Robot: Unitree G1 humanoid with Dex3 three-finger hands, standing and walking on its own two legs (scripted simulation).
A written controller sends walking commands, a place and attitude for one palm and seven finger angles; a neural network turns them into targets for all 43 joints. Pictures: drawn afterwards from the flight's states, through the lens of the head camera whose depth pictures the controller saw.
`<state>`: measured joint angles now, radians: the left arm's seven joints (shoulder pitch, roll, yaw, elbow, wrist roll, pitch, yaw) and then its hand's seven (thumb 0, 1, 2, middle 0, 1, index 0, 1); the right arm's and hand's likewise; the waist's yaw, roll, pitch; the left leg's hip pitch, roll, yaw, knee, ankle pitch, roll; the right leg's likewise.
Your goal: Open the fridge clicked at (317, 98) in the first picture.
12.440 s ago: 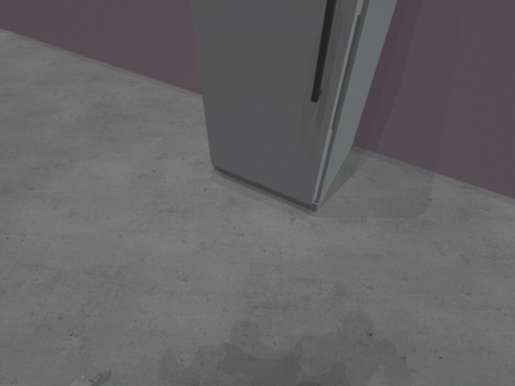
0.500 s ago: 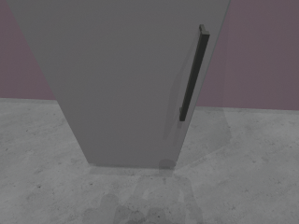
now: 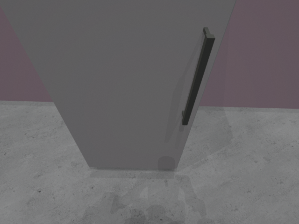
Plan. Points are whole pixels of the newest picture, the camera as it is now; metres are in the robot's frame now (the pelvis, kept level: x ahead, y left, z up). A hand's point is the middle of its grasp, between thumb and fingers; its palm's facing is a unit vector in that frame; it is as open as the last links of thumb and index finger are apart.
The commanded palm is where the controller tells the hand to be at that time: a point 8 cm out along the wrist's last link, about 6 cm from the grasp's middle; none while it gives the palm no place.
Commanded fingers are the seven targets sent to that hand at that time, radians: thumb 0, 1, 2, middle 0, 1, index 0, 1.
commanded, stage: look again from close up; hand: right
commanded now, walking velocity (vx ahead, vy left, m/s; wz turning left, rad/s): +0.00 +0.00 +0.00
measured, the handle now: (193, 85) +0.52 -0.11 +0.08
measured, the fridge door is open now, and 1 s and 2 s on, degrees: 0 0 0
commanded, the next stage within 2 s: raise the hand to about handle height in 0.82 s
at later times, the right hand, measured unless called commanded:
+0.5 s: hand out of the picture +0.06 -0.21 -0.16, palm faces +0.00 +0.96 -0.27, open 7.4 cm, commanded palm none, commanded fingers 0.00 -0.90 -0.90 0.20 0.30 0.20 0.30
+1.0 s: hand out of the picture +0.09 -0.21 -0.13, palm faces +0.23 +0.95 -0.22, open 7.4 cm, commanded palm +0.10 -0.26 -0.07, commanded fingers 0.00 -0.78 -0.85 0.21 0.38 0.21 0.38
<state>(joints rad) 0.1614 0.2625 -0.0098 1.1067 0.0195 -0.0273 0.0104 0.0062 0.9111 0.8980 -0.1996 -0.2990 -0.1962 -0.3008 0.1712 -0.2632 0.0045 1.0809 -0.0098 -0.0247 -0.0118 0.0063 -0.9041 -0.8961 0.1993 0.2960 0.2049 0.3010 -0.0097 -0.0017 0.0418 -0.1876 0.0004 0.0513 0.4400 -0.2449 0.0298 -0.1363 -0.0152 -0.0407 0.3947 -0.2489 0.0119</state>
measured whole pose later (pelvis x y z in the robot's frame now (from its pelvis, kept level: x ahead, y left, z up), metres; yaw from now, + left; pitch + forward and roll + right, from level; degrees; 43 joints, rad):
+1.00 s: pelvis -0.01 +0.00 +0.00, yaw -1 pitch -1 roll +0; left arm 0.26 0.23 -0.01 0.98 -0.02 -0.11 0.05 0.01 0.91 0.90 -0.20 -0.30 -0.20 -0.30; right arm 0.35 -0.21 -0.08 0.62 0.09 -0.01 -0.03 0.02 -0.90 -0.89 0.20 0.30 0.21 0.31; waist -0.03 0.00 0.06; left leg -0.18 0.00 0.06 0.45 -0.24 0.03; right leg -0.14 -0.02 -0.03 0.43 -0.26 0.01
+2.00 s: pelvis -0.03 -0.04 -0.06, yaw -2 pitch +9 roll +3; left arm 0.27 0.27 -0.02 0.55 -0.04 -0.26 0.07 0.02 0.91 0.90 -0.20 -0.30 -0.20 -0.30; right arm 0.29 -0.33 -0.30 0.05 0.34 -0.28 0.40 0.00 0.16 -0.44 0.27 0.98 0.28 0.98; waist 0.00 -0.01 -0.09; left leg -0.65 0.03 0.08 0.90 -0.41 -0.01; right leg -0.67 -0.01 0.00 0.98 -0.48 -0.04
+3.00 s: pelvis -0.03 -0.02 -0.03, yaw -1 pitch +5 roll +1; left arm 0.28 0.28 -0.05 0.57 -0.05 -0.24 0.10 0.02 0.91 0.90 -0.20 -0.30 -0.20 -0.30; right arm 0.01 -0.41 -0.43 0.34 0.37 -0.18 0.55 -0.01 0.50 -0.30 0.30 1.20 0.30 1.20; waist -0.02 -0.03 -0.05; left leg -0.48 0.01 0.08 0.73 -0.34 0.01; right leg -0.48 -0.02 -0.01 0.78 -0.39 -0.01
